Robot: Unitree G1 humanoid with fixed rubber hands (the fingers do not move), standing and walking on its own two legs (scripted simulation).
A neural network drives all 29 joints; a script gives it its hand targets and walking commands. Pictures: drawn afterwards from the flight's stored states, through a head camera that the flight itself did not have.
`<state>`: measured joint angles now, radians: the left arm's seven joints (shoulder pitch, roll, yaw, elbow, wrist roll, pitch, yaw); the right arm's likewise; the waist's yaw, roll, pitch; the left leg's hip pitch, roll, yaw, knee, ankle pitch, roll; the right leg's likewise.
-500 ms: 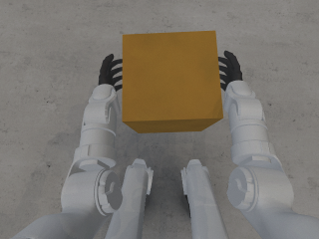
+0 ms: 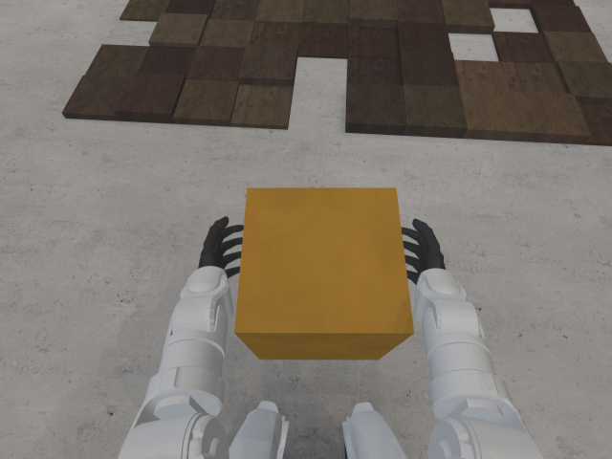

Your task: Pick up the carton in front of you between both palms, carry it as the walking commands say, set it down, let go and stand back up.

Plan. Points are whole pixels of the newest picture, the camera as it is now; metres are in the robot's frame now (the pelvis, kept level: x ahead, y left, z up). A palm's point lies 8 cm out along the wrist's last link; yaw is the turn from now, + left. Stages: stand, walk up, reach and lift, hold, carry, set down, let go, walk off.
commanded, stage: reach and lift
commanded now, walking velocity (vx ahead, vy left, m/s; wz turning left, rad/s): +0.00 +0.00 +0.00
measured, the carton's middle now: (320, 283) +0.37 +0.00 -0.10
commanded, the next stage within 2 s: hold in 1.44 s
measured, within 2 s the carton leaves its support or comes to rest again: neither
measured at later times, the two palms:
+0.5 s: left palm (177, 259) +0.32 +0.15 +0.10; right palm (467, 266) +0.32 -0.15 +0.10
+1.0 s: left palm (176, 254) +0.32 +0.15 +0.11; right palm (473, 262) +0.32 -0.15 +0.11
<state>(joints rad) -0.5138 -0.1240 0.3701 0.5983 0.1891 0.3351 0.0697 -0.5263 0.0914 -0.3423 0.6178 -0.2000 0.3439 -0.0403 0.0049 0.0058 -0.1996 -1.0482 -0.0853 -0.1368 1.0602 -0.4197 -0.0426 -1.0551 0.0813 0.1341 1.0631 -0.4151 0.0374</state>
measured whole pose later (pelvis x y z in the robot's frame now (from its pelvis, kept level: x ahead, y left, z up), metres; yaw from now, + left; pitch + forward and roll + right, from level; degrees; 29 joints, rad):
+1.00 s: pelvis +0.02 +0.00 +0.08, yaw +0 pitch -3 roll +0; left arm -0.31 -0.16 0.29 0.37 0.29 0.63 0.01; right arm -0.31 0.16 -0.28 0.37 -0.29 0.64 0.00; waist 0.00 0.00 -0.01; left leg -0.18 -0.04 -0.15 0.46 -0.23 -0.02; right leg -0.18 0.04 0.14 0.46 -0.22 0.02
